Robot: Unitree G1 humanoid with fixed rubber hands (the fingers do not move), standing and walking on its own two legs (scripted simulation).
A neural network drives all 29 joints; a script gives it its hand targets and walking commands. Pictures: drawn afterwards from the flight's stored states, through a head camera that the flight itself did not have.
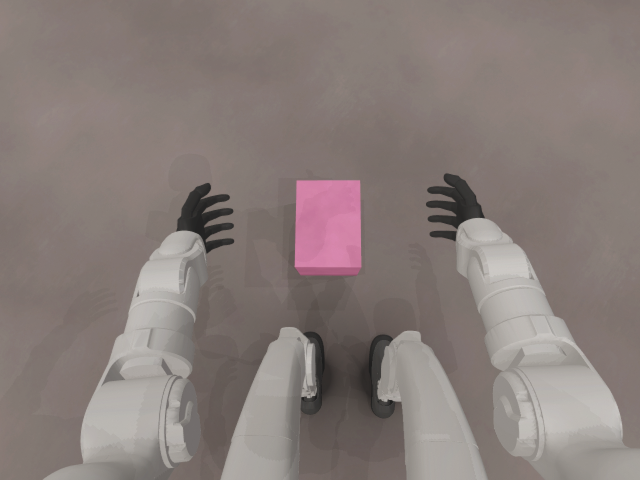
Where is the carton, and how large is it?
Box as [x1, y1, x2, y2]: [295, 180, 360, 275]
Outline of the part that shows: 297,180 295,230 296,269 300,274 356,275 360,268 359,180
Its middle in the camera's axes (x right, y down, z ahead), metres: +0.02 -0.02 +1.01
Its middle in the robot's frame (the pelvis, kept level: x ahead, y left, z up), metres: +0.50 +0.04 -0.59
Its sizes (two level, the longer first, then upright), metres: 0.216 0.157 0.173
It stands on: the floor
